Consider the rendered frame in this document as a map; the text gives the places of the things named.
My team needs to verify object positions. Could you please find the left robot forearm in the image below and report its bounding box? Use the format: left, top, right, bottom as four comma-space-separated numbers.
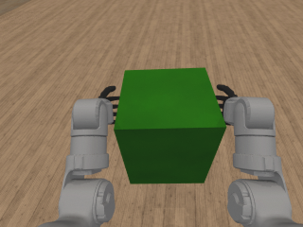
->
58, 97, 114, 214

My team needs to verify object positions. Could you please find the carton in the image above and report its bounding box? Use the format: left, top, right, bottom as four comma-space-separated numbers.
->
114, 67, 227, 184

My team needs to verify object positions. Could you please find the robot right upper arm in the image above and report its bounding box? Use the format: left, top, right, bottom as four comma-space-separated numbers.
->
227, 179, 303, 227

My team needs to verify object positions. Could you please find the robot left upper arm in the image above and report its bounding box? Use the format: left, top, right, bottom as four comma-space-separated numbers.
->
37, 178, 116, 227

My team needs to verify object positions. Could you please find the left robot hand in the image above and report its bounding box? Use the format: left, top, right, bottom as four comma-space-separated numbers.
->
98, 85, 120, 125

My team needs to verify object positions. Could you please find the right robot forearm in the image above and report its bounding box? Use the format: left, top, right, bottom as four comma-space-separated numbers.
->
223, 96, 293, 213

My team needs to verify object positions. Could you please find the right robot hand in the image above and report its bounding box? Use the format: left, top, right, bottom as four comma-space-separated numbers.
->
215, 84, 238, 126

